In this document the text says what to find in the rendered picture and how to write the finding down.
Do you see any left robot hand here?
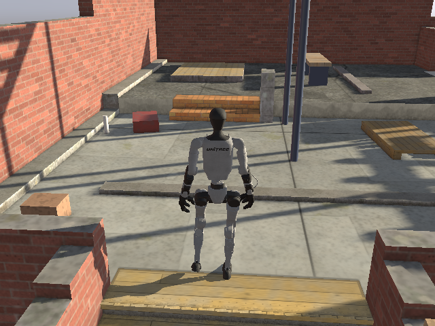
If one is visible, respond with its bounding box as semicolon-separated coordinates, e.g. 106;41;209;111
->
179;195;195;213

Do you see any robot left forearm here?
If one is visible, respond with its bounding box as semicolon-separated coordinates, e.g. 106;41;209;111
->
180;165;194;198

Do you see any robot right forearm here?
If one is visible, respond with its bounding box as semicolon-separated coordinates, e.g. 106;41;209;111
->
241;165;254;195

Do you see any left robot upper arm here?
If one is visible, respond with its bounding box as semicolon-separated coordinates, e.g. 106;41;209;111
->
188;137;204;175

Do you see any humanoid robot torso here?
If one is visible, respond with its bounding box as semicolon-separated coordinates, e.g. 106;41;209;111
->
202;134;234;204

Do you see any right robot shin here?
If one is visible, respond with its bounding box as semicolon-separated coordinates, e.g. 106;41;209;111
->
224;228;236;270

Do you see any right robot hand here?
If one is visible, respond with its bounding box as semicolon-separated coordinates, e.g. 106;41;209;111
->
240;192;255;209

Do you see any right robot upper arm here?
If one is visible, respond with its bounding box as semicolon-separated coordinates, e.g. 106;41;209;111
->
232;137;249;175

